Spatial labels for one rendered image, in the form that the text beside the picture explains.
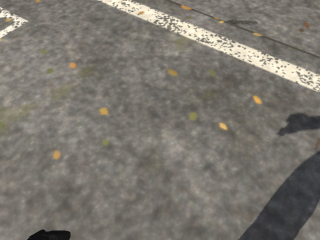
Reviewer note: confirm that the robot left hand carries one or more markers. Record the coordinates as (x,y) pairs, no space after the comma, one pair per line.
(50,235)

